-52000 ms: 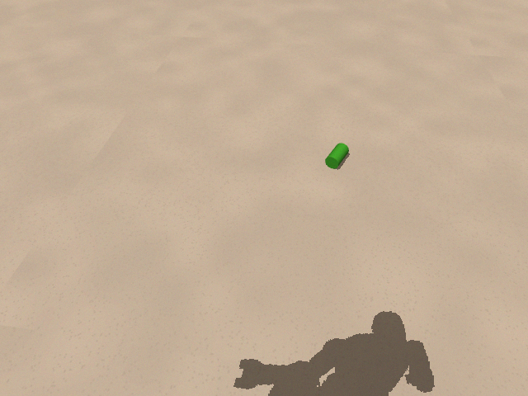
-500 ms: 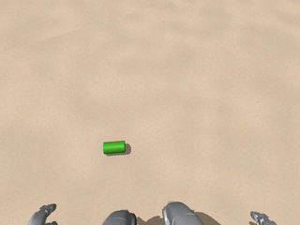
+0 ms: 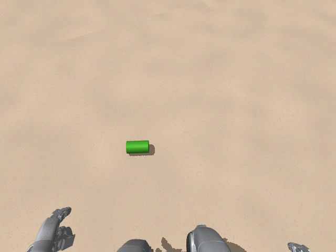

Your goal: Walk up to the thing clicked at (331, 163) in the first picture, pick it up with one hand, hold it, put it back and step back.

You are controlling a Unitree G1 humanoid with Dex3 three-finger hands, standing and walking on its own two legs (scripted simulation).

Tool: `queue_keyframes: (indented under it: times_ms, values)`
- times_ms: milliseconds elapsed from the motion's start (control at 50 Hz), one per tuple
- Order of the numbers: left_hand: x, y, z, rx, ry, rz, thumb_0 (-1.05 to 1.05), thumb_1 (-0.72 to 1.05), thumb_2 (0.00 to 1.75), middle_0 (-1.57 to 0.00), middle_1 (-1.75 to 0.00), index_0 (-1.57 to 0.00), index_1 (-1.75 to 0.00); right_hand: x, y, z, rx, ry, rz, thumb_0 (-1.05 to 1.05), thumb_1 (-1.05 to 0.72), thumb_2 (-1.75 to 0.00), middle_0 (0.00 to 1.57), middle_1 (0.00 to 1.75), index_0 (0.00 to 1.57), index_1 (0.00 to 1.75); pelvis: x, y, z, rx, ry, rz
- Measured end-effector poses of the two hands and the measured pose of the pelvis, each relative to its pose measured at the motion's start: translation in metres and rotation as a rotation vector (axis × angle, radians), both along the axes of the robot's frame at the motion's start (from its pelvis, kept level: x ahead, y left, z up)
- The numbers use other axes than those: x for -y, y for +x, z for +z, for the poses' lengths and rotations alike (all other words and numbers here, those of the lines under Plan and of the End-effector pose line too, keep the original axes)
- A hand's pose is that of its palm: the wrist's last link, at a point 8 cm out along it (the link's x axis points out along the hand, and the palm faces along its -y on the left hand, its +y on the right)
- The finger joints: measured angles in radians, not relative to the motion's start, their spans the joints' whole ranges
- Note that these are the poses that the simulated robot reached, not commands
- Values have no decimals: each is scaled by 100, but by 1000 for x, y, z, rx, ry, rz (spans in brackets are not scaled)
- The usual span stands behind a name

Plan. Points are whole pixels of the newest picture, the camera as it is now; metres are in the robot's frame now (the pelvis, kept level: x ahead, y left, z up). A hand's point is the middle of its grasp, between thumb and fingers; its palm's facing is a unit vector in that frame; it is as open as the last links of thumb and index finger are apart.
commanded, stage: step back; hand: left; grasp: from above
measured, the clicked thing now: (137, 146) +0.70 +0.21 -0.71
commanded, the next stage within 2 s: none
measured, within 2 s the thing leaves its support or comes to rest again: neither
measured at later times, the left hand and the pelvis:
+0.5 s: hand out of the picture -0.09 +0.23 -0.13, palm faces -0.07 -0.91 -0.41, open 7.4 cm; pelvis -0.17 -0.04 +0.01, yaw -3 degrees
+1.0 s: hand out of the picture -0.26 +0.23 -0.15, palm faces -0.07 -0.92 -0.39, open 7.4 cm; pelvis -0.34 -0.04 +0.00, yaw -4 degrees
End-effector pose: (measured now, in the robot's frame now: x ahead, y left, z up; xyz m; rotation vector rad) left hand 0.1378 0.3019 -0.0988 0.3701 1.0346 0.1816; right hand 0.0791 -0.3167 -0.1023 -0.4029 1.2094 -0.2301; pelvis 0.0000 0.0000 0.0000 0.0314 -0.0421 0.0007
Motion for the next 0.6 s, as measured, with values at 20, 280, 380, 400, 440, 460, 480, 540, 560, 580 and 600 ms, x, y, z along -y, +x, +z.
queue_keyframes:
  times_ms: [20,280,380,400,440,460,480,540,560,580,600]
  values:
    - [-1,-7,-2,-10,-4,6,1,91,90,-20,-30,-21,-30,-3,-7,3,0,4,4,1,-91,-90,21,29,20,30,-1,-6,1,3,-7,-1]
    - [2,-122,-6,-141,17,9,1,91,90,-20,-30,-21,-30,13,-68,20,122,-10,3,1,-90,-90,21,30,21,30,16,-89,6,-13,-42,-66]
    - [22,-174,-6,-164,38,4,1,91,90,-20,-30,-21,-30,38,-100,1,144,7,-20,0,-90,-90,21,30,21,30,32,-131,-4,-1,-64,-69]
    - [26,-186,-3,-169,36,4,1,91,90,-20,-30,-21,-30,41,-109,0,135,11,-31,0,-90,-90,21,30,21,30,35,-138,-3,-1,-52,-67]
    - [32,-206,4,-174,34,13,1,91,90,-20,-30,-21,-30,43,-127,0,112,21,-43,0,-91,-90,21,30,21,30,37,-149,3,-3,-16,-73]
    - [34,-215,8,-177,36,19,1,91,90,-20,-30,-21,-30,44,-136,0,103,26,-46,1,-91,-90,21,29,21,30,37,-155,6,-5,-6,-71]
    - [35,-222,11,-178,40,25,1,91,90,-20,-30,-21,-30,44,-145,0,96,30,-46,1,-91,-90,21,29,21,30,38,-160,8,-8,0,-65]
    - [35,-236,17,-154,53,31,1,91,90,-20,-30,-21,-30,44,-174,-2,60,33,-35,1,-91,-90,21,29,20,30,38,-178,10,-13,6,-45]
    - [34,-238,17,-138,57,31,1,90,90,-20,-30,-21,-30,43,-184,-3,43,32,-30,1,-91,-90,21,29,20,30,38,-185,10,-14,4,-36]
    - [33,-241,17,-121,59,31,1,90,90,-20,-30,-21,-30,41,-193,-5,26,30,-23,1,-91,-90,21,29,20,30,38,-192,9,-15,1,-26]
    - [31,-244,17,-102,61,32,1,90,90,-20,-30,-21,-30,39,-202,-6,10,29,-16,1,-91,-90,21,29,20,30,38,-199,8,-15,-3,-16]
